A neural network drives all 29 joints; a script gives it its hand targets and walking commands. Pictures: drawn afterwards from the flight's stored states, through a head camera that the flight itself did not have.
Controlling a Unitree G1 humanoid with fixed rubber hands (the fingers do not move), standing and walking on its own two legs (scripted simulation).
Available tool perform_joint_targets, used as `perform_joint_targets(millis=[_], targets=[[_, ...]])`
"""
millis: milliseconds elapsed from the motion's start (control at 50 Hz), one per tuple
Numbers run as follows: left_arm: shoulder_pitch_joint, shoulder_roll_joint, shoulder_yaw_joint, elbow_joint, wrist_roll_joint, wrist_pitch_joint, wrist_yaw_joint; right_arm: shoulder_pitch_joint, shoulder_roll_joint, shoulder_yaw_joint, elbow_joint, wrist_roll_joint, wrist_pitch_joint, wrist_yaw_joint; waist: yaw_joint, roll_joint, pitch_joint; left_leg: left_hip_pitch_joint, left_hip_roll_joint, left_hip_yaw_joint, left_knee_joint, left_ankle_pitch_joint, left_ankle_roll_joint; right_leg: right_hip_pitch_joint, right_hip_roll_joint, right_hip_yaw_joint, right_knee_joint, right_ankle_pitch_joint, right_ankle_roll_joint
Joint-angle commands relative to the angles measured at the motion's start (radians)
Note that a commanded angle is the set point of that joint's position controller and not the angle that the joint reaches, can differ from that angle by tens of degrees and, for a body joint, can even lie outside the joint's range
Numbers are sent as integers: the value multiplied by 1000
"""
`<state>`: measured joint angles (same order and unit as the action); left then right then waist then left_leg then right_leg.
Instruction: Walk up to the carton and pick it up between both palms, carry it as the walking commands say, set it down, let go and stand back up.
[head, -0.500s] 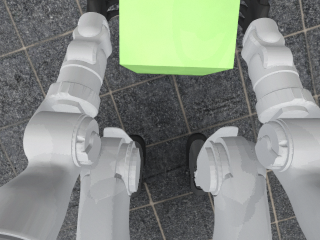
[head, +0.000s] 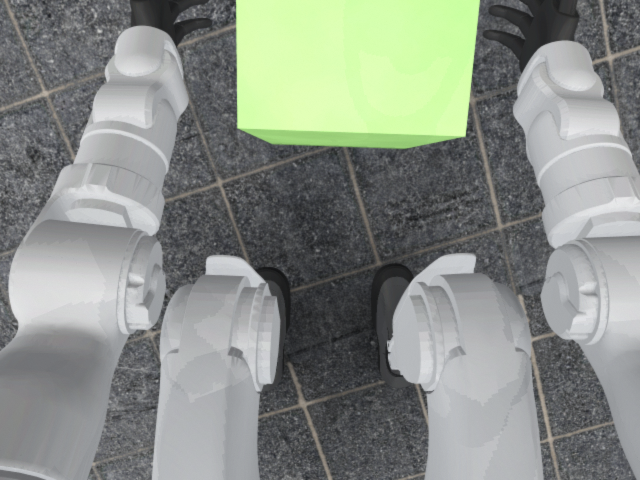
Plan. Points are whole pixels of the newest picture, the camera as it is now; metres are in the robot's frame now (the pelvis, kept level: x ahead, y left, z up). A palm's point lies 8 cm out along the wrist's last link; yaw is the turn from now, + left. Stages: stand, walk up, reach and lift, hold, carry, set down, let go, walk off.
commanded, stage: set down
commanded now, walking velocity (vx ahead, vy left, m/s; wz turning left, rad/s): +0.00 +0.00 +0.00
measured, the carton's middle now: (347, 46) +0.54 -0.02 -0.24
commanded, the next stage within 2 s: let go in 1.32 s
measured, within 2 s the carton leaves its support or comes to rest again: neither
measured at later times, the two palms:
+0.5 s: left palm out of the picture +0.55 +0.18 -0.03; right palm out of the picture +0.53 -0.21 -0.03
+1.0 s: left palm out of the picture +0.55 +0.18 +0.12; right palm out of the picture +0.53 -0.22 +0.12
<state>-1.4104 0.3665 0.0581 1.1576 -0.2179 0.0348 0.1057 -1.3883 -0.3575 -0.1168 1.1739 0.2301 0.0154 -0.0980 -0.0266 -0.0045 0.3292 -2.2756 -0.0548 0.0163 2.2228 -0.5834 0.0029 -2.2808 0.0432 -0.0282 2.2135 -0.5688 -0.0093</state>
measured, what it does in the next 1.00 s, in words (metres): rises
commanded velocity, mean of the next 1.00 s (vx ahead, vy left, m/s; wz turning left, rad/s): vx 0.00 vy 0.00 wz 0.00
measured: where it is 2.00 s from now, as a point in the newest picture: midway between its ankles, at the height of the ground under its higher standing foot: (330, 347)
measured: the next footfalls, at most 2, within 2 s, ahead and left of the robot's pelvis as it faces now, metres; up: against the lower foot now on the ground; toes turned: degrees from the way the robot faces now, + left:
none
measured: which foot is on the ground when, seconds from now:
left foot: down 0.00-1.00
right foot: down 0.00-1.00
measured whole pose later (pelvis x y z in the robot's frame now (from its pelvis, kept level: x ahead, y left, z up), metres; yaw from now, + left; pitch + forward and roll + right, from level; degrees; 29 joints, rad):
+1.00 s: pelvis +0.03 +0.00 +0.22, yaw +0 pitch +46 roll +0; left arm -1.10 0.29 0.24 0.84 -0.05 0.17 0.03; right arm -1.05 -0.27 -0.27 0.80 0.08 0.17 -0.02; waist -0.03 0.00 -0.08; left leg -1.80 -0.05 -0.02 1.43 -0.44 0.00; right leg -1.80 0.05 0.01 1.42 -0.42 -0.01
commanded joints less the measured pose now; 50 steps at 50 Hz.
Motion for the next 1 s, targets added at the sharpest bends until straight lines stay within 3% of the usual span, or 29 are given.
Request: perform_joint_targets(millis=[0,100,160,300,440,740,980], targets=[[-237,105,17,-144,2,-13,3,-226,-118,-12,-141,4,-13,-4,-5,29,-1198,580,24,-25,-162,306,-18,573,-26,27,-165,338,36],[-215,123,39,-281,3,17,21,-191,-138,-26,-286,1,17,-24,-12,35,-1452,720,8,0,-183,360,-20,698,-15,2,-194,385,36],[-180,122,58,-325,16,46,26,-153,-136,-42,-342,-17,47,-30,-17,37,-1480,739,-2,12,-218,347,-19,712,-5,-9,-232,370,33],[-100,88,97,-284,56,75,4,-78,-81,-75,-330,-66,82,-8,-13,26,-1316,641,-5,16,-331,275,-16,657,6,-8,-341,302,27],[-87,76,131,-286,94,83,-12,-64,-60,-104,-347,-100,97,8,-3,14,-1327,647,-11,18,-447,258,-14,712,15,-4,-451,291,26],[11,63,176,-425,144,123,-47,50,-52,-149,-481,-135,138,39,-15,28,-1461,868,-24,17,-708,376,-21,947,32,-5,-711,422,32],[86,34,200,-429,181,113,-80,133,-31,-172,-487,-159,128,84,-9,34,-1421,1068,-18,-5,-962,462,-23,1099,29,8,-958,498,34]])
